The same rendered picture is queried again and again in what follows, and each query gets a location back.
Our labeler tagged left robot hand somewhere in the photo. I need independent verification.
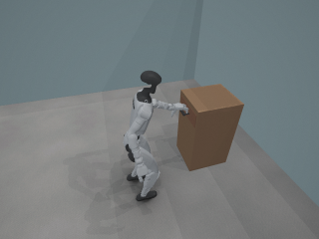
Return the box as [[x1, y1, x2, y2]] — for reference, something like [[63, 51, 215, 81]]
[[170, 103, 189, 117]]

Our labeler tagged left robot forearm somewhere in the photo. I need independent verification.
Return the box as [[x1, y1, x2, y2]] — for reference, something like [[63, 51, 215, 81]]
[[157, 100, 175, 111]]

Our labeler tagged robot left thigh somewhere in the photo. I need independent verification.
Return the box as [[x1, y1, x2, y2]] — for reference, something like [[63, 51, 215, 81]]
[[124, 134, 151, 153]]

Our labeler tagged cabinet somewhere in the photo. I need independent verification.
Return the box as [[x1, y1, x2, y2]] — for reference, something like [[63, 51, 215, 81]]
[[176, 84, 244, 171]]

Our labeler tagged drawer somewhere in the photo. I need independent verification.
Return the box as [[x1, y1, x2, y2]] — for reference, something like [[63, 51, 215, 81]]
[[180, 96, 197, 127]]

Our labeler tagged robot left shin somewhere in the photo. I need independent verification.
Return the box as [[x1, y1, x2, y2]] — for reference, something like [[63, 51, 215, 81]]
[[132, 164, 137, 177]]

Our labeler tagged left robot upper arm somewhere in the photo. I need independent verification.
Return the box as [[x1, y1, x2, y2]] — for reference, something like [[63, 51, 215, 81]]
[[138, 89, 158, 109]]

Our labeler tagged right robot upper arm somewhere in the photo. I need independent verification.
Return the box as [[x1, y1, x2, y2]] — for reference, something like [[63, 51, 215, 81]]
[[127, 104, 152, 140]]

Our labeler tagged handle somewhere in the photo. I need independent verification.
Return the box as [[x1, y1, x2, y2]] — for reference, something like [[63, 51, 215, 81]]
[[180, 110, 189, 116]]

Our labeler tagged right robot forearm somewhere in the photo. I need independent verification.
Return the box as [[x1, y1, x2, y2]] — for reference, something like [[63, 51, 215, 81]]
[[128, 134, 145, 167]]

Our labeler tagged right robot hand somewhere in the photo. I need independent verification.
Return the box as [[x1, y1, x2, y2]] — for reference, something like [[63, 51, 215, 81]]
[[137, 165, 151, 183]]

